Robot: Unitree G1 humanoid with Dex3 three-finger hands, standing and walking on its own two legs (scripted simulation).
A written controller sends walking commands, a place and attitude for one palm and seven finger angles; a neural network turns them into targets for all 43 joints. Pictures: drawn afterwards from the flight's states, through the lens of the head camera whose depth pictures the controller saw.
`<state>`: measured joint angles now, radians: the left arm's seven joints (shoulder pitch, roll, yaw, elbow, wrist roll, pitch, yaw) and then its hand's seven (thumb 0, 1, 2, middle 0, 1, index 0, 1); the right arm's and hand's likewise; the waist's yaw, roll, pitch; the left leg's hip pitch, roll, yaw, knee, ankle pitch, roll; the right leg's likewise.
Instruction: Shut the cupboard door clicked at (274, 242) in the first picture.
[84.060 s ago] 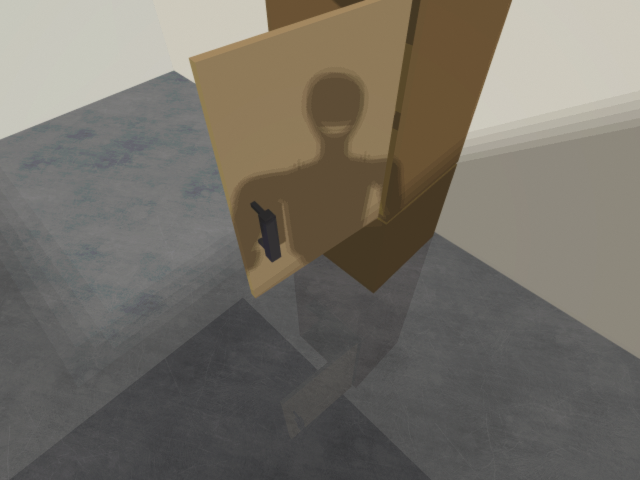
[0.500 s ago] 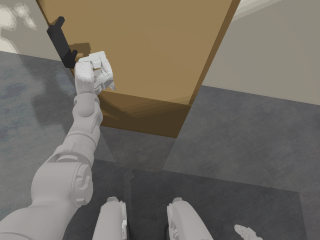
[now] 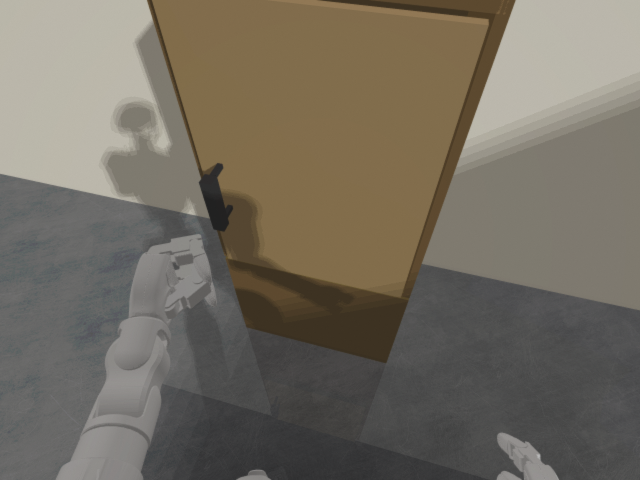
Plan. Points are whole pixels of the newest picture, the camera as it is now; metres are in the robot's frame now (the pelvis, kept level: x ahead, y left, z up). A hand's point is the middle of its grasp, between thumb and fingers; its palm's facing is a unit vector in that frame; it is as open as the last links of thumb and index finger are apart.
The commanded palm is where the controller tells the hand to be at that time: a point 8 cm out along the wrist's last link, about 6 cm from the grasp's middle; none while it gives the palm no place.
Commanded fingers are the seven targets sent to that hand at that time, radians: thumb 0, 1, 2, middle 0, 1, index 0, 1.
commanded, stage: draw the hand back to the body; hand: left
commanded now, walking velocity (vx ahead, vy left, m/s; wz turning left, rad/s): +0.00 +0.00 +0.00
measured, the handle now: (219, 197) +0.62 +0.20 -0.05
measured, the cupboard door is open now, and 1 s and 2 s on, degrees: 0 0 0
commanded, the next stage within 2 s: step back with the hand held close in 1.02 s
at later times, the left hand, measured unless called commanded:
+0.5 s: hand (50, 310) +0.25 +0.25 +0.17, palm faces +0.36 -0.86 -0.35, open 5.0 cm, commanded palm +0.20 +0.29 +0.20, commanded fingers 0.00 0.90 0.90 -0.37 -0.48 -0.37 -0.48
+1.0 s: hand out of the picture +0.22 +0.26 +0.21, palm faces +0.45 -0.80 -0.40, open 7.4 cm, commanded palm +0.17 +0.30 +0.23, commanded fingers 0.00 0.90 0.90 -0.20 -0.30 -0.20 -0.30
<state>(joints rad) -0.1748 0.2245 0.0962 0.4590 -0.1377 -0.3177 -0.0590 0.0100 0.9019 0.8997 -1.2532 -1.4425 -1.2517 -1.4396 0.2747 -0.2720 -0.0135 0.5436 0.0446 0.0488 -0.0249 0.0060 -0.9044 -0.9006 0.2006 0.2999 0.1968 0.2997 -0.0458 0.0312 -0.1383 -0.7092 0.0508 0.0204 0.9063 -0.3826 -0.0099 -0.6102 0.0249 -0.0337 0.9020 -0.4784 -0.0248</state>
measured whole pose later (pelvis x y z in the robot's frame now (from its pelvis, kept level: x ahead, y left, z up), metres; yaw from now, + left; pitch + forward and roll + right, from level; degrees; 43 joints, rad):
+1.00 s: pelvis +0.03 +0.00 +0.05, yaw +1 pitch -3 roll +0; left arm 0.47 0.34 0.32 -0.38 -0.07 -0.06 0.11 0.01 0.89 0.90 -0.22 -0.31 -0.22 -0.31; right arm 0.22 -0.23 0.03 0.63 0.01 -0.10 -0.09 0.01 -0.90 -0.90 0.20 0.30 0.20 0.30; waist 0.06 0.06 -0.04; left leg -0.17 0.02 0.03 0.46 -0.24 -0.01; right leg -0.07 0.01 -0.03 0.44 -0.32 -0.02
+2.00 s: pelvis -0.09 +0.02 +0.03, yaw +3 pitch -1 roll -2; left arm 0.52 0.41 0.45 -0.49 -0.04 -0.25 0.15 0.01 0.89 0.90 -0.21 -0.30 -0.21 -0.30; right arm 0.22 -0.22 0.01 0.59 0.00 -0.09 -0.07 0.01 -0.90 -0.90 0.20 0.30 0.20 0.30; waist 0.02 0.02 0.02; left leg -0.49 0.03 0.03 0.64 -0.27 0.02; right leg -0.33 0.03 0.01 0.60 -0.27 0.01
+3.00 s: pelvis -0.25 +0.08 +0.05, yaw -5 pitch +0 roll -3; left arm 0.65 0.49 0.47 -0.64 -0.07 -0.22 0.14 0.01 0.89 0.90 -0.21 -0.30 -0.21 -0.30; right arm 0.31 -0.14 0.04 0.61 -0.02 -0.15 -0.05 0.01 -0.90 -0.90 0.20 0.30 0.20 0.30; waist -0.06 -0.05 0.02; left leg -0.38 0.03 0.09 0.44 -0.10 0.04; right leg -0.21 0.06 -0.07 0.58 -0.44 -0.01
